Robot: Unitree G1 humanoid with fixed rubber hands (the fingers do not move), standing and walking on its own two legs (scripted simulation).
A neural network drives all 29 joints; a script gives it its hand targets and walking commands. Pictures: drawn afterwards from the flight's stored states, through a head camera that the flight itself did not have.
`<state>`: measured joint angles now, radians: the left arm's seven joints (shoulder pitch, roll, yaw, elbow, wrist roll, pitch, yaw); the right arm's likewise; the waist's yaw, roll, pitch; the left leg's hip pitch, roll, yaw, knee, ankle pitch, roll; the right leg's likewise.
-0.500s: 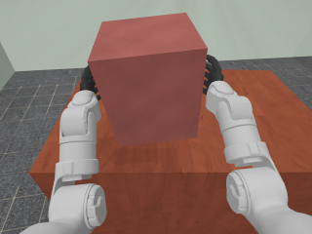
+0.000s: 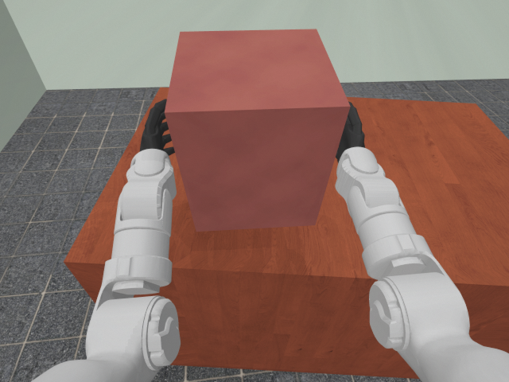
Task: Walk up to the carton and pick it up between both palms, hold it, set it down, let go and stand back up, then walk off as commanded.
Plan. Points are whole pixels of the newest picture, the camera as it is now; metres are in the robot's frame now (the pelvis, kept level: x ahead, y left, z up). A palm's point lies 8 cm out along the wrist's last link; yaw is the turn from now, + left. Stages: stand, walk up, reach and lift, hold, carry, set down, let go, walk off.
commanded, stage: set down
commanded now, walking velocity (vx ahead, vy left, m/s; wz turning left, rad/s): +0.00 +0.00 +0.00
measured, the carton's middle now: (252, 136) +0.45 +0.02 +0.18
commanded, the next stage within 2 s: none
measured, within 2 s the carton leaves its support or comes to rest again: neither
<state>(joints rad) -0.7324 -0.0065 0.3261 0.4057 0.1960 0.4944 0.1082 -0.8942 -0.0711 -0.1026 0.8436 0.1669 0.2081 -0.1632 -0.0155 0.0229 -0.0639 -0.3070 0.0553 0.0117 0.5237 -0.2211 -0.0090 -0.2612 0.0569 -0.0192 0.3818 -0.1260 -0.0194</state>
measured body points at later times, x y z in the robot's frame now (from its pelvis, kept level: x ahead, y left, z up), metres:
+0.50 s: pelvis +0.01 +0.00 +0.00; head +0.01 +0.02 +0.45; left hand +0.42 +0.18 +0.16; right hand +0.45 -0.12 +0.16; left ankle +0.03 +0.12 -0.74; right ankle +0.05 -0.11 -0.74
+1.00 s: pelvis +0.02 +0.00 +0.00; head +0.03 +0.01 +0.45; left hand +0.43 +0.18 +0.14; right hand +0.47 -0.12 +0.13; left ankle +0.03 +0.12 -0.74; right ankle +0.05 -0.11 -0.74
